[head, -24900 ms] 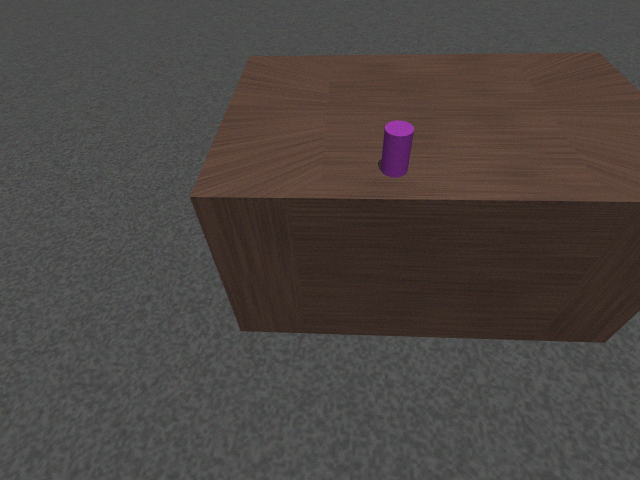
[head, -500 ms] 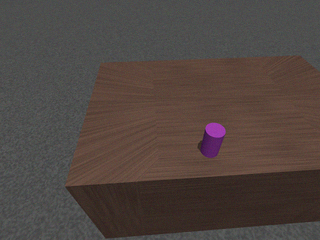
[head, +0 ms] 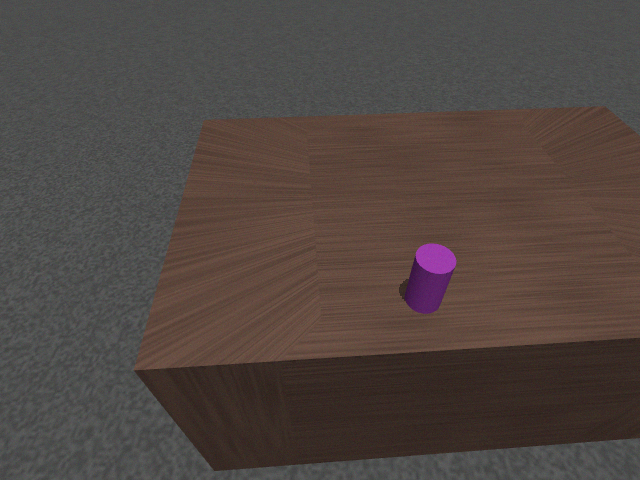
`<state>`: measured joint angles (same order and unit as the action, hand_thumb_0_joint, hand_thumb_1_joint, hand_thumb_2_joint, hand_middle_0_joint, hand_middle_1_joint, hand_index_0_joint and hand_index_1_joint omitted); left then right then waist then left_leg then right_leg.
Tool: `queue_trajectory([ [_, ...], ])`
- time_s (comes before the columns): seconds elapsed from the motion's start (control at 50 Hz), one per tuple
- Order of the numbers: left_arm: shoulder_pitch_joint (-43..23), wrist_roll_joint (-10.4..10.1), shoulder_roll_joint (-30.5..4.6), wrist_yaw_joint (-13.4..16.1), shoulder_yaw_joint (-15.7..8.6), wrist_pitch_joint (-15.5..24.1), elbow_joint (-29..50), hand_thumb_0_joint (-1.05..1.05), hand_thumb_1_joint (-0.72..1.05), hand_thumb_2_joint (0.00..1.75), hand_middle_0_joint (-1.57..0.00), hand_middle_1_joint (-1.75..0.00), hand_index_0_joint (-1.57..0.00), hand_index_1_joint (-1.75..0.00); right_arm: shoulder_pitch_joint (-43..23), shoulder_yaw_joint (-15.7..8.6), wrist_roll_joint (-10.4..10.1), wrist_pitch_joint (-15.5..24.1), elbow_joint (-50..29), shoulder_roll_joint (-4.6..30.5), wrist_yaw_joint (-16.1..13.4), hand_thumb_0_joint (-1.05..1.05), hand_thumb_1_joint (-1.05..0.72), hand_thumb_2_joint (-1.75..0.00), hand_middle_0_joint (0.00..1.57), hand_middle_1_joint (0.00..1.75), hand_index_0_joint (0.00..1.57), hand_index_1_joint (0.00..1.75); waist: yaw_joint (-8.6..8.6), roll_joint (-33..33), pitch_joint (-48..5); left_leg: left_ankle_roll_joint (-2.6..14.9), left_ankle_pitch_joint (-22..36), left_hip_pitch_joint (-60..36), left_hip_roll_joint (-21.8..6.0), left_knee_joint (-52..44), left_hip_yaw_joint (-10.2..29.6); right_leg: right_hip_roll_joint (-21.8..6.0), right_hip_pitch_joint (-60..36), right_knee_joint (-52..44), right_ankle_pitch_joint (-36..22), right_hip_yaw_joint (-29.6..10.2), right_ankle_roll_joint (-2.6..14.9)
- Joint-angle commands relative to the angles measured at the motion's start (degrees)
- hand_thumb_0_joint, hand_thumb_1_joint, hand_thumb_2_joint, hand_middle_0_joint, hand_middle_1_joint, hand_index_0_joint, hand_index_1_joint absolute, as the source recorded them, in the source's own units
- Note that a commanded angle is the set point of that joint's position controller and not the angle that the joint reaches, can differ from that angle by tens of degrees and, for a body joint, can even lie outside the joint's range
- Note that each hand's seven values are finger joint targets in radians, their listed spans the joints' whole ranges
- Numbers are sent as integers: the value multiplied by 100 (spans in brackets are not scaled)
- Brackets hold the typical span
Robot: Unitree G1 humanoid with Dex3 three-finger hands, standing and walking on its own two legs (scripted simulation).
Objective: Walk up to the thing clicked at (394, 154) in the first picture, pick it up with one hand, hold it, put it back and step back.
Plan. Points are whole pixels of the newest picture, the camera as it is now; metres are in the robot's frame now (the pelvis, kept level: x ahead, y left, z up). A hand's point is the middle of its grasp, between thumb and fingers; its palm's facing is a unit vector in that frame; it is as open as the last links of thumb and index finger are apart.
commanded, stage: home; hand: right
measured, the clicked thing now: (428, 279) +0.46 -0.16 -0.07
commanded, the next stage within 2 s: stand in 0.92 s
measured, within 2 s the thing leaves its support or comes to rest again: neither
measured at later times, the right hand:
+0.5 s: hand out of the picture +0.09 -0.24 -0.15, palm faces -0.02 +0.93 -0.36, open 17.5 cm
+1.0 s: hand out of the picture +0.09 -0.24 -0.15, palm faces -0.02 +0.93 -0.36, open 17.5 cm
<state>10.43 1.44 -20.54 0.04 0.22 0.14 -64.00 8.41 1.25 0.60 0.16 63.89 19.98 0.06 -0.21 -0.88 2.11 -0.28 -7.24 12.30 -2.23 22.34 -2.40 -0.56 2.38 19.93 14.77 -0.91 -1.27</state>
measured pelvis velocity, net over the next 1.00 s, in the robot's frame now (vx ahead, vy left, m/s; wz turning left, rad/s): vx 0.02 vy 0.01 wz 0.01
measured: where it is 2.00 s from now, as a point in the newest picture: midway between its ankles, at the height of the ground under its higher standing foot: outside the picture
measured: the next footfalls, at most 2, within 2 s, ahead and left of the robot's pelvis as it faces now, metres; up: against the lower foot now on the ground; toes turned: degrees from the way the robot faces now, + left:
none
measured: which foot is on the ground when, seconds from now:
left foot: down 0.00-1.00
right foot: down 0.00-1.00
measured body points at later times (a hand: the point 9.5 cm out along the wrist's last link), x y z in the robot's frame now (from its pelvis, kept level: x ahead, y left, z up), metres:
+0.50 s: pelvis +0.02 +0.01 +0.00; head +0.03 +0.02 +0.45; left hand +0.08 +0.31 -0.14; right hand +0.09 -0.29 -0.13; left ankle +0.06 +0.12 -0.74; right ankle -0.04 -0.14 -0.74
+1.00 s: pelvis +0.02 +0.01 +0.00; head +0.02 +0.02 +0.45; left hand +0.07 +0.31 -0.14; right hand +0.09 -0.29 -0.13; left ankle +0.06 +0.12 -0.74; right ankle -0.04 -0.14 -0.74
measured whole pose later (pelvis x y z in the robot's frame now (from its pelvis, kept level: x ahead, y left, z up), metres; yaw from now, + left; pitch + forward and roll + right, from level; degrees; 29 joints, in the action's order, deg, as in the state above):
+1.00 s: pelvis +0.02 +0.01 +0.00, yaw +0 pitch -2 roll +0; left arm 9.3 1.4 -20.1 0.3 0.0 0.1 -63.7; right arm 6.4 0.0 0.4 0.2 65.0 19.7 0.0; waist -0.3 -0.9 2.5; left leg 0.6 -8.0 10.7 -0.7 21.1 -2.6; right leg -2.1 0.0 17.3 14.9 -0.8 -2.2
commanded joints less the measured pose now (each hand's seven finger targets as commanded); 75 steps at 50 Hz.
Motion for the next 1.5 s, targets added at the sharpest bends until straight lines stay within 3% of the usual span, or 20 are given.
queue_trajectory([
  [0.0,-117,-34,-1191,49,-228,90,291,0,90,90,-20,-30,-20,-30,-263,-261,-6,146,-284,1274,-69,0,58,-3,5,5,5,5,-17,110,-12,156,-109,-519,-537,-447,715,-580,765,-564,-317,-465,244],
  [0.08,-164,-32,-1194,55,-231,89,308,0,90,90,-20,-30,-20,-30,-282,-280,-3,164,-275,1278,-84,0,58,-3,5,5,5,5,-21,152,-252,180,430,-689,-561,-339,654,-622,584,-526,-737,-453,232],
  [0.2,-239,-36,-1159,63,-211,87,303,0,90,90,-20,-30,-20,-30,-349,-282,-16,165,-255,1263,-87,0,59,-3,5,4,5,4,-15,96,-299,188,730,-716,-590,-316,654,-644,472,-507,-886,-386,195],
  [0.28,-245,-39,-1169,65,-210,79,300,0,90,90,-20,-30,-20,-30,-357,-299,-13,162,-222,1276,-90,0,58,-4,5,5,5,5,-12,140,-337,180,748,-766,-578,-338,632,-657,442,-541,-909,-371,197],
  [0.4,-224,-30,-1153,62,-218,63,266,0,90,90,-20,-30,-20,-30,-416,-322,-8,153,-207,1290,-84,0,57,-4,5,5,5,5,-13,162,-176,163,133,-715,-562,-540,719,-622,584,-567,-501,-320,191],
  [0.42,-259,-27,-1158,68,-227,69,294,0,90,90,-20,-30,-20,-30,-433,-334,-3,158,-213,1297,-86,0,57,-4,5,5,5,5,8,149,-312,180,515,-818,-592,-456,699,-652,488,-532,-696,-325,200],
  [0.48,-261,-34,-1150,80,-227,93,307,0,90,90,-20,-30,-20,-30,-423,-349,-15,157,-212,1284,-85,0,57,-4,5,5,5,5,0,46,-412,202,915,-881,-590,-352,661,-683,391,-549,-974,-318,172],
  [0.58,-234,-42,-1144,90,-223,98,306,0,90,90,-20,-30,-20,-30,-394,-346,-18,165,-186,1253,-91,0,58,-4,5,5,5,5,-4,65,-459,214,1226,-968,-595,-283,622,-705,341,-521,-1249,-287,153],
  [0.68,-197,-43,-1115,82,-222,66,291,0,90,90,-20,-30,-20,-30,-478,-361,-7,150,-184,1284,-90,0,58,-3,5,5,5,5,12,169,-235,186,692,-821,-571,-427,681,-677,486,-594,-725,-264,176],
  [0.88,-239,-48,-1164,77,-254,93,347,0,90,90,-20,-30,-20,-30,-419,-370,-13,148,-188,1220,-77,0,56,-4,5,5,5,5,-26,73,-284,198,806,-843,-547,-350,638,-721,408,-635,-889,-301,213],
  [1.0,-217,-42,-1147,70,-268,77,339,0,90,90,-20,-30,-20,-30,-405,-373,-24,142,-175,1238,-69,0,56,-5,5,5,5,5,-48,154,-109,160,214,-769,-506,-506,698,-680,554,-657,-499,-296,230],
  [1.04,-197,-32,-1124,65,-266,68,346,0,90,90,-20,-30,-20,-30,-451,-388,-15,144,-175,1268,-65,0,40,-21,20,21,20,21,-28,177,-103,165,113,-748,-532,-555,749,-663,577,-634,-436,-275,237],
  [1.06,-162,-36,-1138,65,-269,68,332,0,90,90,-20,-30,-20,-30,-463,-393,-23,141,-173,1279,-66,0,32,-29,20,29,20,29,-15,143,-73,177,63,-750,-531,-556,761,-668,599,-659,-400,-279,239],
  [1.14,-174,-43,-1137,70,-275,84,348,0,90,90,-20,-30,-20,-30,-442,-387,-25,144,-179,1248,-62,0,0,-61,20,30,20,30,-21,91,-148,178,394,-794,-528,-467,729,-694,517,-651,-586,-302,232],
  [1.18,-205,-41,-1136,71,-282,95,391,0,90,90,-20,-30,-20,-30,-454,-393,-16,158,-201,1230,-73,0,-16,-77,20,30,20,30,-12,41,-291,187,830,-918,-547,-344,677,-713,486,-626,-867,-299,221],
  [1.22,-169,-51,-1128,71,-274,99,373,0,90,90,-20,-30,-20,-30,-408,-380,-31,157,-176,1233,-73,0,-32,-90,20,30,20,30,-30,102,-254,176,702,-863,-517,-372,672,-717,441,-655,-857,-311,219],
  [1.3,-214,-52,-1159,76,-293,82,373,0,90,90,-20,-30,-20,-30,-358,-372,-33,139,-167,1212,-73,0,-64,-90,20,30,20,30,-48,80,-186,167,524,-801,-503,-414,683,-711,432,-652,-776,-314,231],
  [1.36,-194,-61,-1145,78,-288,95,380,0,90,90,-20,-30,-20,-30,-391,-378,-24,145,-190,1229,-71,0,-88,-90,20,30,20,30,-22,14,-216,186,945,-820,-539,-317,673,-730,407,-635,-987,-293,203],
  [1.44,-176,-60,-1166,81,-299,103,411,0,90,90,-20,-30,-20,-30,-366,-366,-23,161,-201,1205,-79,0,-90,-90,20,30,20,30,-19,55,-382,198,1320,-911,-551,-224,644,-746,263,-586,-1397,-274,185],
  [1.48,-171,-56,-1166,89,-297,101,389,0,90,90,-20,-30,-20,-30,-398,-361,-25,153,-194,1207,-77,0,-90,-90,20,30,20,30,-16,31,-279,195,1047,-867,-550,-254,662,-746,312,-618,-1182,-275,186],
])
